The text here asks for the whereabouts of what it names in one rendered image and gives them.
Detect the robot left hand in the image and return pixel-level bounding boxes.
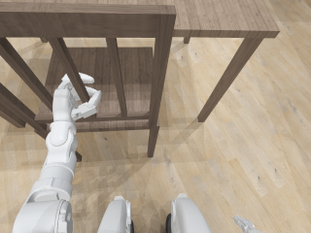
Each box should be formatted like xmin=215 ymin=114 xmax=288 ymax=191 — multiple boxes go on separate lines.
xmin=52 ymin=73 xmax=102 ymax=124

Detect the robot right hand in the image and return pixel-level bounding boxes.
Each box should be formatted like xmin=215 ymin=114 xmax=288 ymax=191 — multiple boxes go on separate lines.
xmin=233 ymin=216 xmax=261 ymax=233

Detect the table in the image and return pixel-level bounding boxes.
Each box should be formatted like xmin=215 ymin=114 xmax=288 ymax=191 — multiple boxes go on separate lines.
xmin=0 ymin=0 xmax=281 ymax=128

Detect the left robot shin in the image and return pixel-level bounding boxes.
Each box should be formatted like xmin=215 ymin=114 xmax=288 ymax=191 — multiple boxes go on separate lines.
xmin=114 ymin=196 xmax=130 ymax=233

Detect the robot left thigh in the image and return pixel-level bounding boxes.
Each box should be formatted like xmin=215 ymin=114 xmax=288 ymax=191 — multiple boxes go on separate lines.
xmin=97 ymin=199 xmax=131 ymax=233

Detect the left robot upper arm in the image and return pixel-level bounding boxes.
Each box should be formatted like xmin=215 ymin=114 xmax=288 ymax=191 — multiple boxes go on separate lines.
xmin=15 ymin=199 xmax=73 ymax=233

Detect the robot left forearm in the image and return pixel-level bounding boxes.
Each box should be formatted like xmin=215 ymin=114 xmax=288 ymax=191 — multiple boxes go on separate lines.
xmin=12 ymin=120 xmax=78 ymax=233

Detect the chair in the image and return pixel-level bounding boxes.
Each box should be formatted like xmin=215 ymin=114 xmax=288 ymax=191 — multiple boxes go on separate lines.
xmin=0 ymin=2 xmax=177 ymax=162

